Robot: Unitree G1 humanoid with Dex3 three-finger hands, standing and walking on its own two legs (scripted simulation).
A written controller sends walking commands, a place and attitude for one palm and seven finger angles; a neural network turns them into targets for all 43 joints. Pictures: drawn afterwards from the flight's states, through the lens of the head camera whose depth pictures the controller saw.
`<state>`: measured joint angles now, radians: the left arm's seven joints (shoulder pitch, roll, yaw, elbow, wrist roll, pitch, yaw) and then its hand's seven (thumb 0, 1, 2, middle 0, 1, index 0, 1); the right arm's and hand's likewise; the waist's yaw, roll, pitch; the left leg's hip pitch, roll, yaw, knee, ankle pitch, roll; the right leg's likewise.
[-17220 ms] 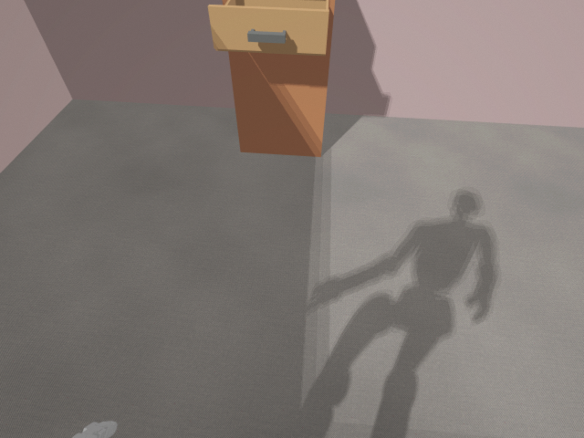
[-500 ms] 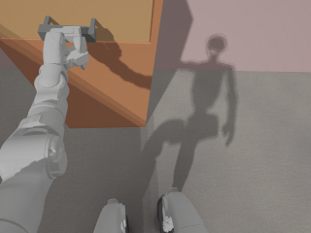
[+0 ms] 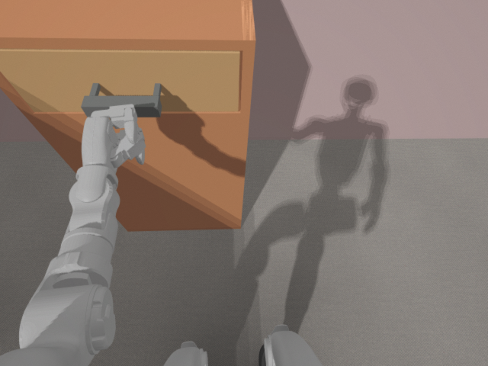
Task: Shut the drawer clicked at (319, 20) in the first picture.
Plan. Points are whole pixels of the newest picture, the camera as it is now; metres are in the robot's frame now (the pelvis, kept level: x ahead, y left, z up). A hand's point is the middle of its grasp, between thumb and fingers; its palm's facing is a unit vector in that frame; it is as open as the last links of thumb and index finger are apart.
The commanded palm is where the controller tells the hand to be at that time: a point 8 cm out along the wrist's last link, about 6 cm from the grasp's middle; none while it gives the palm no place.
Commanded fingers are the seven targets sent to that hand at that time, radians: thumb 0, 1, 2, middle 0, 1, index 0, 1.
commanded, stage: draw the hand back to the body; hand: left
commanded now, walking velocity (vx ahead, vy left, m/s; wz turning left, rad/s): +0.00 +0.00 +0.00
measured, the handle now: (125, 97) +0.57 +0.18 +0.06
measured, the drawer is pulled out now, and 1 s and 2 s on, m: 0.00 0.00 0.00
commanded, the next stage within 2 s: step back with the hand held close in 1.30 s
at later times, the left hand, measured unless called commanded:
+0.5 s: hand (80, 195) +0.33 +0.18 +0.14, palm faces +0.04 -0.99 -0.16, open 3.2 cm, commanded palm +0.29 +0.24 +0.15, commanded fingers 0.00 0.90 0.90 -1.40 -1.60 -1.40 -1.60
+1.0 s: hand out of the picture +0.22 +0.24 +0.20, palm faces +0.37 -0.86 -0.36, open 3.2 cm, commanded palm +0.17 +0.28 +0.22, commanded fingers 0.00 0.90 0.90 -1.40 -1.60 -1.40 -1.60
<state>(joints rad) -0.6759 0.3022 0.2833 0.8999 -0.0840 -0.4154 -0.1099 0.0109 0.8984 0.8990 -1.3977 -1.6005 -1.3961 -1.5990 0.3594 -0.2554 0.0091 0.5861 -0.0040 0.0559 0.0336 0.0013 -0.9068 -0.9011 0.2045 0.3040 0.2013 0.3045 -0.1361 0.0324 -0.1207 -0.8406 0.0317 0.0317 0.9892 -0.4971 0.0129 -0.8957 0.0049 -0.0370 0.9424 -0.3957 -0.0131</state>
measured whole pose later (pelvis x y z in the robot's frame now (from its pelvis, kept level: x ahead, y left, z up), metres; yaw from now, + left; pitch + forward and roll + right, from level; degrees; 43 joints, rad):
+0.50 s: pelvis +0.02 +0.00 +0.04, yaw +2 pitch +6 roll +0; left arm -0.07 0.27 0.14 0.21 -0.15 -0.16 -0.12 0.01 0.90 0.90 -1.40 -1.60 -1.40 -1.60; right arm 0.22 -0.25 0.03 0.53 0.05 -0.03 -0.04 0.01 -0.91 -0.90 0.20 0.30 0.20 0.30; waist -0.01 0.05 -0.07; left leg -0.38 0.01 0.01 0.69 -0.41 0.00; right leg -0.44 -0.01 -0.05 0.68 -0.34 -0.01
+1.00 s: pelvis +0.02 +0.00 +0.06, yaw +2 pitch -4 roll -1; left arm 0.42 0.31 0.20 -0.33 -0.05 -0.06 0.10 0.01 0.90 0.90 -1.40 -1.60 -1.40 -1.60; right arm 0.20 -0.23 0.04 0.60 0.00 -0.07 -0.06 0.01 -0.90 -0.90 0.21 0.30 0.20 0.30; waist 0.05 0.08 0.00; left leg -0.06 0.00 0.02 0.43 -0.30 0.02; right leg -0.12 -0.01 -0.05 0.42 -0.24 0.00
